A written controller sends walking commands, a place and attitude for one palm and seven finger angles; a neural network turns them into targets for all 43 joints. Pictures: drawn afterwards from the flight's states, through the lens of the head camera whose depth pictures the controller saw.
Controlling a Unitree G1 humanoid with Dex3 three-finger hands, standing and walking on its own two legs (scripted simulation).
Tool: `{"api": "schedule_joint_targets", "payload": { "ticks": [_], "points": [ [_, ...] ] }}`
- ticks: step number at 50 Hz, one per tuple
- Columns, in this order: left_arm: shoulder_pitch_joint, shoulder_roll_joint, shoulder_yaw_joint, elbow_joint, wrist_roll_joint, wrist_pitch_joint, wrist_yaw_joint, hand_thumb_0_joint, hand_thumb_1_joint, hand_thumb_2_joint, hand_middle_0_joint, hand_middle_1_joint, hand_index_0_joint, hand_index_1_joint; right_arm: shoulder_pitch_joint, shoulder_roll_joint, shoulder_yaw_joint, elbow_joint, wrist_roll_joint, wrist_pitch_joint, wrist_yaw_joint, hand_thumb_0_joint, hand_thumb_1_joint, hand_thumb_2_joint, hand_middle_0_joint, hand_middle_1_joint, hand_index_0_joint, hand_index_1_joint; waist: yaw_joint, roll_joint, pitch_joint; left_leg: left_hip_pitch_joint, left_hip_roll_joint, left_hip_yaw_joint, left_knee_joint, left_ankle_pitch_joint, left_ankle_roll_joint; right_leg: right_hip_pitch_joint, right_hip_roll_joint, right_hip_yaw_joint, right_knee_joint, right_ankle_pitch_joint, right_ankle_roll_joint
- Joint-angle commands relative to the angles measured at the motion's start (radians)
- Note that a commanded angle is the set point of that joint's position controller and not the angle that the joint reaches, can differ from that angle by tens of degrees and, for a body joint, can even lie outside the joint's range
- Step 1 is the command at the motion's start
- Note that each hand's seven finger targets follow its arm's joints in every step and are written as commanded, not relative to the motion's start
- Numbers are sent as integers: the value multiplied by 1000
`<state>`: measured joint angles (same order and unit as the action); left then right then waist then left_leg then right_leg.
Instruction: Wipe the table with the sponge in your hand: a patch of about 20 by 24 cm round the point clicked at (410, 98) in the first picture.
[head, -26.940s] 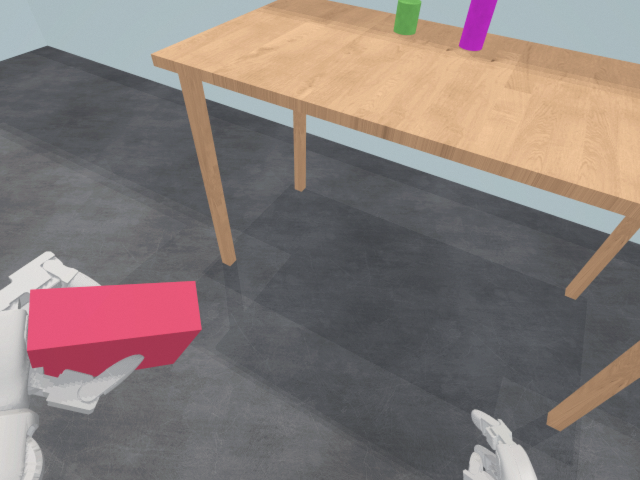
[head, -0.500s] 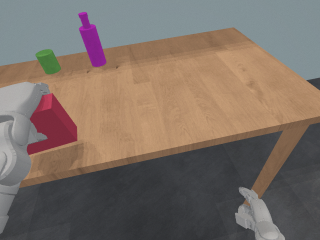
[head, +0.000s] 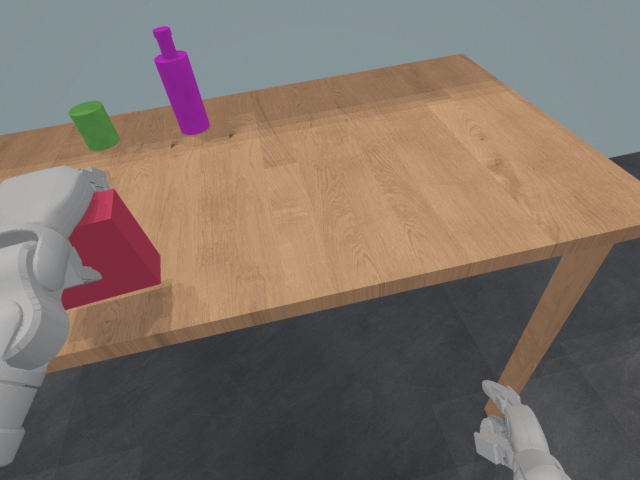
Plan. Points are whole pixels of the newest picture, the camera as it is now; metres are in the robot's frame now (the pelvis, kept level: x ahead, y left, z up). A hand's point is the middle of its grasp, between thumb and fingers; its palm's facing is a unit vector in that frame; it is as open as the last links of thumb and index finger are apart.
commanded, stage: lower the sponge onto the table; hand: left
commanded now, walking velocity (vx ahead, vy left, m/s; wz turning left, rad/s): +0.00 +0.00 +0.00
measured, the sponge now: (93, 264) +0.28 +0.33 +0.15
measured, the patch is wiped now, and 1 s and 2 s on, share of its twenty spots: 0.00 0.00 0.35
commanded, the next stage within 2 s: wipe forward along the first lane in 1.00 s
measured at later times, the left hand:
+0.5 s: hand (73, 260) +0.27 +0.34 +0.17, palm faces +0.04 -0.01 -1.00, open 9.4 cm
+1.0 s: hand (95, 259) +0.28 +0.32 +0.16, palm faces +0.04 -0.01 -1.00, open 9.4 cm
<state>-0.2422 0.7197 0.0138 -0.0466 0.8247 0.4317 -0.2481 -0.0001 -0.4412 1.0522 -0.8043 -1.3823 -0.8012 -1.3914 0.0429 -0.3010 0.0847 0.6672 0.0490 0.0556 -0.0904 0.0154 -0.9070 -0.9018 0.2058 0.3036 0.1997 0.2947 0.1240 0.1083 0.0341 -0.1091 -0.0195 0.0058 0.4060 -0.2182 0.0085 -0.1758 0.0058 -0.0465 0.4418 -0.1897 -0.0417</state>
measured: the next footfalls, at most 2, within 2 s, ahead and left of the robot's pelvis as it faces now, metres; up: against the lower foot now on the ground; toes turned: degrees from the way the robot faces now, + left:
none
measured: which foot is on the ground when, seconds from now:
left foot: down 0.00-1.00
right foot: down 0.00-1.00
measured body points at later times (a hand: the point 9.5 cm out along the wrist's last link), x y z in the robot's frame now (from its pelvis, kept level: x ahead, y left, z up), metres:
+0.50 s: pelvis +0.00 +0.00 +0.00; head -0.01 -0.04 +0.45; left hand +0.26 +0.33 +0.23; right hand +0.24 -0.21 -0.09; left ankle +0.01 +0.12 -0.74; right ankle +0.04 -0.09 -0.74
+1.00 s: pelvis +0.01 +0.01 +0.00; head +0.00 -0.04 +0.45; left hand +0.28 +0.32 +0.21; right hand +0.25 -0.20 -0.09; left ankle +0.01 +0.12 -0.74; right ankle +0.04 -0.09 -0.74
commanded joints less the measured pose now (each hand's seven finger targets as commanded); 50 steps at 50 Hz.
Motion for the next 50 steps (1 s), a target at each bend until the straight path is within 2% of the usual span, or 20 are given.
{"api": "schedule_joint_targets", "payload": {
  "ticks": [1, 3, 4, 8, 9, 11, 13, 14, 15, 20, 24, 27, 29, 33, 40, 43, 44, 46, 48, 50],
  "points": [
    [-329, 305, 168, -159, 37, -28, 34, 0, 100, 1300, -1200, -1600, -1200, -1600, -207, -92, -44, -175, -4, -55, -14, 0, -900, -900, 200, 300, 200, 300, 3, -44, -229, -53, -18, -23, -68, 138, 27, 153, -5, 69, -73, 23, -11],
    [-361, 350, 209, -194, 51, -39, 43, 0, 100, 1300, -1200, -1600, -1200, -1600, -229, -90, -41, -190, 1, -64, -16, 0, -900, -900, 200, 300, 200, 300, 4, -22, -257, -32, -14, -30, -57, 136, 26, 149, 4, 105, -77, 9, -23],
    [-405, 318, 169, -176, 60, -45, 48, 0, 100, 1300, -1200, -1600, -1200, -1600, -207, -82, -32, -183, -8, -69, -15, 0, -900, -900, 200, 300, 200, 300, 2, -33, -279, -44, -24, -12, -53, 165, 24, 169, -10, 75, -61, 31, -18],
    [-306, 361, 253, -251, 43, -68, 77, 0, 100, 1300, -1200, -1600, -1200, -1600, -233, -82, -44, -197, -8, -69, -8, 0, -900, -900, 200, 300, 200, 300, 26, 22, -287, -23, -20, -33, -49, 197, 22, 186, 5, 117, -59, 80, -33],
    [-304, 329, 226, -225, 49, -62, 85, 0, 100, 1300, -1200, -1600, -1200, -1600, -203, -75, -38, -185, -17, -69, -4, 0, -900, -900, 200, 300, 200, 300, 26, -11, -299, -40, -24, -15, -45, 232, 19, 204, -10, 80, -40, 110, -27],
    [-222, 317, 239, -184, 22, -54, 92, 0, 100, 1300, -1200, -1600, -1200, -1600, -201, -86, -48, -169, -15, -53, -1, 0, -900, -900, 200, 300, 200, 300, 23, -40, -221, -57, -16, -19, -59, 192, 18, 177, -4, 85, -66, 90, -20],
    [-225, 355, 270, -231, 28, -38, 98, 0, 100, 1300, -1200, -1600, -1200, -1600, -241, -90, -47, -189, -9, -55, 1, 0, -900, -900, 200, 300, 200, 300, 28, 3, -244, -44, -19, -25, -45, 186, 16, 175, 3, 137, -65, 79, -33],
    [-246, 335, 241, -203, 36, -25, 100, 0, 100, 1300, -1200, -1600, -1200, -1600, -210, -88, -43, -181, -16, -53, 0, 0, -900, -900, 200, 300, 200, 300, 25, -33, -266, -59, -22, -9, -42, 209, 16, 198, -12, 96, -46, 101, -23],
    [-216, 312, 229, -134, 26, -18, 97, 0, 100, 1300, -1200, -1600, -1200, -1600, -206, -89, -45, -163, -11, -46, -2, 0, -900, -900, 200, 300, 200, 300, 10, -51, -205, -71, -17, -13, -52, 188, 16, 174, -2, 94, -64, 85, -20],
    [-265, 282, 175, -156, 28, -36, 75, 0, 100, 1300, -1200, -1600, -1200, -1600, -209, -88, -45, -166, -5, -59, -16, 0, -900, -900, 200, 300, 200, 300, -10, -22, -220, -45, -21, -15, -53, 154, 25, 155, -1, 79, -77, 37, -14],
    [-310, 283, 162, -233, 43, -89, 71, 0, 100, 1300, -1200, -1600, -1200, -1600, -199, -81, -38, -175, -12, -82, -25, 0, -900, -900, 200, 300, 200, 300, -6, -10, -274, -13, -25, -14, -46, 173, 29, 163, -7, 73, -72, 40, -17],
    [-246, 299, 204, -203, 35, -114, 92, 0, 100, 1300, -1200, -1600, -1200, -1600, -196, -88, -51, -160, -16, -72, -29, 0, -900, -900, 200, 300, 200, 300, 1, -21, -207, -26, -20, -26, -70, 154, 24, 148, 3, 64, -89, 34, -17],
    [-299, 287, 194, -228, 51, -119, 114, 0, 100, 1300, -1200, -1600, -1200, -1600, -195, -79, -42, -166, -19, -83, -22, 0, -900, -900, 200, 300, 200, 300, 7, 0, -248, -20, -21, -20, -61, 180, 19, 164, -3, 74, -80, 40, -27],
    [-263, 306, 233, -210, 51, -94, 145, 0, 100, 1300, -1200, -1600, -1200, -1600, -227, -85, -46, -170, -12, -72, -13, 0, -900, -900, 200, 300, 200, 300, 21, 24, -234, -19, -17, -37, -79, 179, 12, 170, 15, 108, -93, 46, -40],
    [-223, 220, 147, -131, 58, -32, 126, 0, 100, 1300, -1200, -1600, -1200, -1600, -210, -83, -44, -150, -9, -56, -5, 0, -900, -900, 200, 300, 200, 300, 1, -37, -212, -44, -17, -18, -88, 187, 18, 173, 12, 59, -87, 61, -23],
    [-222, 260, 180, -231, 62, -39, 112, 0, 100, 1300, -1200, -1600, -1200, -1600, -241, -86, -43, -182, -9, -64, -6, 0, -900, -900, 200, 300, 200, 300, 13, -3, -263, -14, -16, -28, -77, 185, 23, 183, 19, 89, -81, 64, -29],
    [-238, 250, 164, -191, 74, -42, 112, 0, 100, 1300, -1200, -1600, -1200, -1600, -206, -85, -39, -167, -18, -67, -7, 0, -900, -900, 200, 300, 200, 300, 11, -41, -275, -32, -22, -13, -68, 219, 23, 197, 5, 60, -65, 95, -24],
    [-181, 218, 149, -157, 59, -49, 106, 0, 100, 1300, -1200, -1600, -1200, -1600, -202, -88, -46, -158, -12, -53, -9, 0, -900, -900, 200, 300, 200, 300, 1, -51, -201, -41, -17, -17, -81, 183, 23, 164, 10, 55, -88, 67, -17],
    [-191, 267, 199, -204, 61, -63, 111, 0, 100, 1300, -1200, -1600, -1200, -1600, -219, -87, -47, -176, -8, -62, -9, 0, -900, -900, 200, 300, 200, 300, 9, -30, -240, -15, -15, -26, -69, 187, 24, 165, 20, 91, -87, 65, -28],
    [-167, 211, 158, -124, 52, -65, 115, 0, 100, 1300, -1200, -1600, -1200, -1600, -185, -82, -47, -155, -12, -58, -11, 0, -900, -900, 200, 300, 200, 300, -4, -61, -204, -40, -17, -15, -72, 195, 23, 164, 12, 57, -84, 75, -19]
  ]
}}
